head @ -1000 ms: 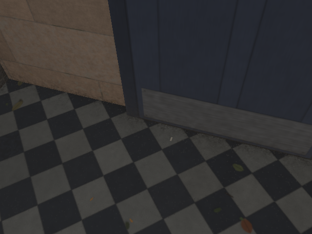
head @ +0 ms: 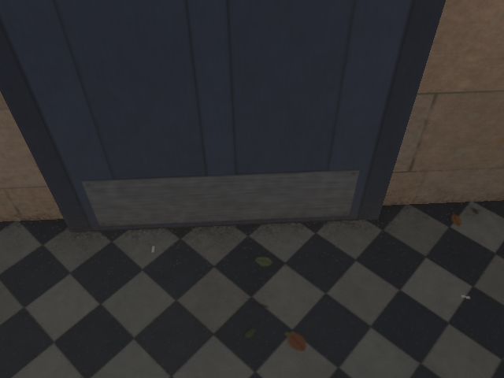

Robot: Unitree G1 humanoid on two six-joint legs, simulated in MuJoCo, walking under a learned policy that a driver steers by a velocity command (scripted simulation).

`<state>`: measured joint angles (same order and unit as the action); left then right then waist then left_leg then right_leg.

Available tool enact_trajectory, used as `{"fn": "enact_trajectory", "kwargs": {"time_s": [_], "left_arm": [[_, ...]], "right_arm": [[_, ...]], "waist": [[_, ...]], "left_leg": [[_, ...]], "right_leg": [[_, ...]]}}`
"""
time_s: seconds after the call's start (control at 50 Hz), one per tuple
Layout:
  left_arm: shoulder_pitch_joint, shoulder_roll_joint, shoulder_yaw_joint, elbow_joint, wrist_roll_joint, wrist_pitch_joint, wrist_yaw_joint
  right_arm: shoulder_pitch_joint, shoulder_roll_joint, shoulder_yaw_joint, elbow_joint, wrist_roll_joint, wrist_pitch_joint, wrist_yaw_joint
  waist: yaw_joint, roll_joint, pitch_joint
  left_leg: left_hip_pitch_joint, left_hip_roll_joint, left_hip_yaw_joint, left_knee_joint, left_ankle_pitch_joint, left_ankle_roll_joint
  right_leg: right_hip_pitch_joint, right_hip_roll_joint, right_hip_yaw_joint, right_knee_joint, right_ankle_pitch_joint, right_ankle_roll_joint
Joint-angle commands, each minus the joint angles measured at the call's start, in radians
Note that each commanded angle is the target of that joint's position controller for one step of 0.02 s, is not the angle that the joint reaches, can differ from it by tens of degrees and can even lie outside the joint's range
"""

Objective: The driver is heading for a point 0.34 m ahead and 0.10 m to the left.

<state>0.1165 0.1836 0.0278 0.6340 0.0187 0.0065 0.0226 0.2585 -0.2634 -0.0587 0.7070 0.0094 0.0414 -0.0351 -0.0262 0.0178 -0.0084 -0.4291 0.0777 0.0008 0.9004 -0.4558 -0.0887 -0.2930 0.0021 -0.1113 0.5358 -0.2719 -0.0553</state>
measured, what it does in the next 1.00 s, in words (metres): steps on the spot, turning left: left foot, then right foot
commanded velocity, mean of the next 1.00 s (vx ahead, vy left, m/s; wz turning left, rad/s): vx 0.02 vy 0.00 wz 0.34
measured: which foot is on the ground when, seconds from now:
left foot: up 0.00-0.14, down 0.16-0.64, up 0.66-0.88, down 0.90-1.00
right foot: down 0.00-0.16, up 0.18-0.62, down 0.64-0.94, up 0.96-1.00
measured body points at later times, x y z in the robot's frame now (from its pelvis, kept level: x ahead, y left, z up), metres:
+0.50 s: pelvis -0.03 +0.04 +0.00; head -0.01 +0.07 +0.45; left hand +0.07 +0.35 -0.09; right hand +0.22 -0.18 -0.06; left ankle -0.04 +0.13 -0.73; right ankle +0.03 -0.12 -0.68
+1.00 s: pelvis -0.04 +0.02 +0.00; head -0.04 +0.03 +0.45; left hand +0.01 +0.30 -0.11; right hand +0.19 -0.16 -0.09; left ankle -0.10 +0.13 -0.73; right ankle +0.01 -0.10 -0.72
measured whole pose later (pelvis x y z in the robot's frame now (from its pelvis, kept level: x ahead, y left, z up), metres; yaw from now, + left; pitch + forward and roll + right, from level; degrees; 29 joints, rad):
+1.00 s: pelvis -0.04 +0.02 +0.00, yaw +22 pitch +0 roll +0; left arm 0.21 0.22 0.03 0.69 0.00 -0.01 0.01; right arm 0.25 -0.22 -0.03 0.62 -0.01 0.02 -0.01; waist 0.00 -0.02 -0.02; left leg -0.26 0.01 -0.03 0.60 -0.35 0.01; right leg -0.33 -0.01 0.00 0.69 -0.41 0.00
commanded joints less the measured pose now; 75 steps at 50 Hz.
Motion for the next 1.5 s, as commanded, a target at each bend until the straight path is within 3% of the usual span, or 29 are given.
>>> {"fn": "enact_trajectory", "kwargs": {"time_s": [0.02,0.14,0.16,0.18,0.2,0.26,0.42,0.56,0.62,0.64,0.66,0.68,0.72,0.76,0.82,0.88,0.92,0.94,0.96,1.02,1.08,1.18,1.2,1.22,1.24,1.26,1.3,1.38,1.5], "left_arm": [[0.016,0.205,0.073,-0.056,-0.008,-0.001,0.015],[-0.009,0.217,0.085,-0.04,-0.038,0.017,0.02],[0.023,0.192,0.082,-0.025,-0.036,0.015,0.018],[0.005,0.118,0.06,-0.058,0.003,0.004,0.009],[-0.113,0.159,0.064,-0.098,-0.004,-0.006,0.013],[-0.086,0.192,0.084,-0.057,-0.012,0.0,0.014],[-0.065,0.162,0.071,-0.056,-0.01,-0.009,0.025],[-0.038,0.166,0.064,-0.044,-0.024,-0.028,-0.001],[0.032,0.153,0.061,-0.025,-0.015,-0.045,-0.016],[0.057,0.195,0.067,-0.03,0.008,-0.048,-0.014],[0.013,0.252,0.074,-0.042,0.026,-0.043,-0.009],[-0.004,0.207,0.065,-0.041,0.029,-0.044,-0.009],[-0.024,0.189,0.059,-0.049,0.015,-0.042,0.002],[-0.036,0.2,0.059,-0.049,-0.008,-0.037,0.011],[-0.029,0.161,0.045,-0.04,-0.006,-0.018,0.006],[0.021,0.13,0.029,-0.021,-0.014,-0.008,-0.005],[0.071,0.135,0.029,-0.011,-0.005,-0.02,-0.015],[0.077,0.12,0.026,-0.021,-0.008,-0.026,-0.012],[0.019,0.143,0.033,-0.037,-0.012,-0.036,-0.008],[-0.038,0.165,0.052,-0.064,-0.041,-0.065,-0.016],[-0.029,0.133,0.045,-0.058,-0.053,-0.09,-0.044],[0.195,0.125,0.054,0.05,-0.033,-0.085,-0.061],[0.286,0.152,0.063,0.065,-0.035,-0.085,-0.054],[0.386,0.262,0.083,0.064,-0.02,-0.09,-0.043],[0.405,0.32,0.094,0.054,-0.015,-0.095,-0.048],[0.344,0.277,0.08,0.043,-0.02,-0.102,-0.043],[0.27,0.216,0.055,0.035,-0.011,-0.103,-0.036],[0.25,0.181,0.035,0.064,-0.01,-0.1,-0.026],[0.319,0.231,0.04,0.125,-0.027,-0.08,0.004]], "right_arm": [[-0.082,-0.079,-0.017,-0.12,0.0,-0.014,0.007],[0.01,-0.071,-0.021,-0.128,-0.001,-0.012,0.039],[0.032,-0.12,-0.036,-0.133,-0.011,-0.013,0.032],[0.043,-0.237,-0.065,-0.16,-0.022,-0.016,0.012],[0.059,-0.248,-0.064,-0.181,-0.041,-0.026,0.019],[-0.059,-0.193,-0.048,-0.203,-0.015,-0.048,0.018],[-0.073,-0.186,-0.045,-0.227,-0.008,-0.03,0.003],[-0.105,-0.18,-0.041,-0.232,-0.011,-0.015,0.016],[-0.131,-0.141,-0.025,-0.225,0.002,-0.013,0.013],[-0.101,-0.1,-0.013,-0.224,-0.013,-0.019,0.011],[-0.056,-0.067,-0.005,-0.227,-0.023,-0.03,0.013],[-0.099,-0.122,-0.02,-0.238,-0.025,-0.04,0.012],[-0.15,-0.164,-0.041,-0.224,-0.013,-0.038,0.012],[-0.123,-0.117,-0.033,-0.199,-0.013,-0.026,0.014],[-0.119,-0.021,0.002,-0.181,-0.01,-0.029,0.02],[-0.062,-0.016,0.003,-0.149,-0.011,-0.03,0.02],[-0.043,-0.087,-0.009,-0.169,-0.026,-0.028,0.011],[-0.017,-0.158,-0.035,-0.149,-0.025,-0.029,0.014],[0.008,-0.15,-0.036,-0.164,-0.023,-0.036,0.022],[0.059,-0.168,-0.037,-0.128,-0.014,-0.064,0.013],[0.065,-0.143,-0.033,-0.124,0.004,-0.081,0.014],[0.005,-0.118,-0.026,-0.131,0.015,-0.071,0.035],[-0.012,-0.073,-0.011,-0.14,0.01,-0.079,0.038],[-0.033,0.005,0.011,-0.181,-0.001,-0.093,0.038],[-0.036,-0.055,-0.004,-0.217,0.022,-0.11,0.027],[-0.051,-0.097,-0.016,-0.217,0.043,-0.12,0.023],[-0.061,-0.095,-0.014,-0.187,0.022,-0.129,0.028],[-0.059,-0.066,-0.009,-0.15,0.001,-0.122,0.043],[-0.302,-0.005,0.027,-0.2,0.005,-0.139,0.072]], "waist": [[0.059,-0.137,-0.042],[-0.003,-0.139,-0.101],[-0.001,-0.056,-0.092],[0.029,0.241,-0.099],[-0.055,0.294,-0.093],[0.01,0.071,-0.063],[0.015,0.116,-0.1],[-0.005,0.168,-0.113],[0.047,0.14,-0.112],[0.033,0.046,-0.134],[-0.038,-0.187,-0.098],[-0.009,-0.299,-0.085],[0.024,-0.214,-0.06],[0.017,-0.162,-0.054],[0.028,-0.178,-0.073],[0.011,-0.18,-0.113],[0.037,-0.087,-0.097],[0.045,0.112,-0.057],[-0.003,0.175,0.009],[-0.024,0.225,0.139],[-0.013,0.164,0.102],[0.096,0.093,0.01],[0.135,0.038,-0.014],[0.148,-0.222,-0.053],[0.145,-0.313,-0.039],[0.12,-0.216,0.051],[0.079,-0.108,0.094],[0.042,-0.091,0.088],[0.121,-0.07,0.11]], "left_leg": [[-0.092,0.008,0.007,-0.007,-0.038,0.014],[0.148,-0.063,0.083,-0.351,0.19,0.102],[0.252,-0.029,-0.016,-0.443,0.356,0.146],[0.411,0.214,-0.358,-0.485,0.683,0.256],[0.373,0.345,-0.538,-0.546,0.761,0.446],[0.321,0.188,-0.351,-0.519,0.576,0.332],[0.278,0.102,-0.336,-0.496,0.523,0.314],[0.236,0.099,-0.429,-0.451,0.532,0.321],[0.174,0.042,-0.41,-0.404,0.478,0.254],[0.089,-0.008,-0.357,-0.328,0.309,0.19],[-0.053,-0.141,-0.19,-0.201,0.036,0.117],[-0.045,-0.123,-0.126,-0.118,-0.116,0.064],[-0.076,-0.094,-0.104,0.037,-0.103,0.021],[-0.077,-0.064,-0.092,0.088,-0.069,-0.005],[0.045,-0.062,-0.023,-0.111,-0.029,-0.004],[0.223,-0.087,0.021,-0.449,0.202,0.019],[0.344,-0.015,-0.08,-0.424,0.233,0.08],[0.253,0.01,-0.144,-0.46,-0.13,0.154],[0.179,0.081,-0.286,-0.601,-0.358,0.224],[0.171,0.22,-0.51,-0.72,-0.358,0.317],[0.254,0.204,-0.428,-0.701,-0.19,0.295],[0.002,0.067,-0.192,-0.528,-0.048,0.229],[-0.08,0.026,-0.145,-0.374,0.003,0.187],[-0.261,-0.084,-0.013,0.029,-0.023,0.096],[-0.446,-0.11,-0.066,0.264,-0.123,0.074],[-0.541,-0.045,-0.102,0.385,-0.049,0.081],[-0.539,0.011,-0.083,0.388,0.13,0.097],[-0.425,0.043,-0.044,0.263,0.311,0.068],[-0.279,-0.016,0.027,-0.216,0.484,0.051]], "right_leg": [[0.141,-0.339,0.27,-0.18,0.315,-0.215],[0.094,-0.3,0.131,-0.035,0.338,-0.111],[-0.014,-0.25,0.065,0.076,0.187,-0.027],[-0.285,-0.113,-0.067,0.379,-0.139,0.087],[-0.435,0.003,0.056,0.578,-0.419,0.125],[-0.468,-0.043,0.167,0.69,-0.213,0.129],[-0.346,0.001,0.165,0.462,-0.067,0.163],[-0.152,0.014,0.15,0.197,-0.141,0.126],[0.057,0.003,0.138,-0.114,0.109,0.08],[0.173,-0.117,0.241,-0.135,0.25,0.037],[0.201,-0.27,0.411,-0.149,0.428,-0.075],[0.093,-0.371,0.528,-0.204,0.391,-0.208],[0.106,-0.311,0.477,-0.203,0.314,-0.194],[0.108,-0.27,0.404,-0.175,0.36,-0.162],[0.09,-0.182,0.274,-0.134,0.438,-0.133],[0.085,-0.157,0.256,-0.107,0.261,-0.102],[-0.062,-0.105,0.237,-0.071,-0.154,-0.019],[-0.124,-0.007,0.11,0.002,-0.265,0.028],[-0.149,0.028,0.042,0.149,-0.22,0.067],[-0.31,-0.015,0.109,0.365,-0.254,0.035],[-0.333,-0.059,0.125,0.32,-0.249,-0.011],[0.214,0.048,0.009,0.018,0.011,0.014],[0.333,-0.019,0.112,-0.028,-0.025,-0.009],[0.446,-0.262,0.497,-0.191,-0.158,-0.104],[0.424,-0.403,0.866,-0.353,-0.43,-0.261],[0.381,-0.413,0.873,-0.372,-0.542,-0.282],[0.295,-0.323,0.647,-0.354,-0.359,-0.218],[0.199,-0.211,0.374,-0.393,0.006,-0.169],[0.209,-0.187,0.213,-0.387,0.294,-0.135]]}}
